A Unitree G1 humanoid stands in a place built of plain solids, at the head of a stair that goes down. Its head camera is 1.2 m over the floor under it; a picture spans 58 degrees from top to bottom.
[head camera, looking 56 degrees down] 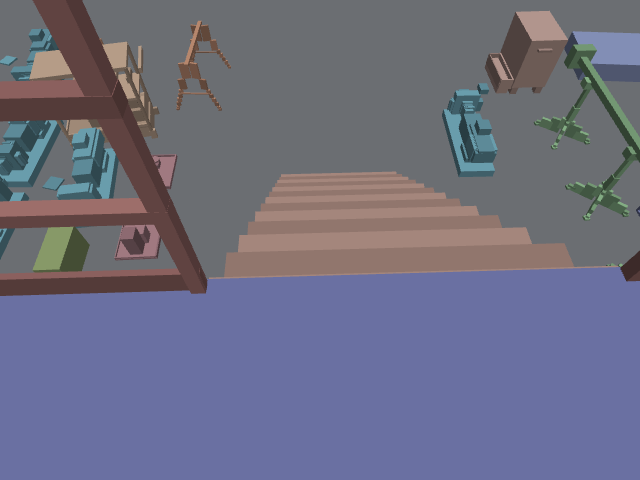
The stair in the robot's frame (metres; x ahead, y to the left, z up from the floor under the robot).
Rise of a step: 0.20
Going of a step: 0.22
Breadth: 1.31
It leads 2 degrees to the left of straight ahead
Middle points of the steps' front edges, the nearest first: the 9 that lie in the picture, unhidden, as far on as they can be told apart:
0.69 -0.30 0.00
0.91 -0.30 -0.20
1.14 -0.29 -0.41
1.36 -0.28 -0.61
1.59 -0.27 -0.82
1.81 -0.27 -1.02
2.04 -0.26 -1.23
2.26 -0.25 -1.43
2.49 -0.24 -1.64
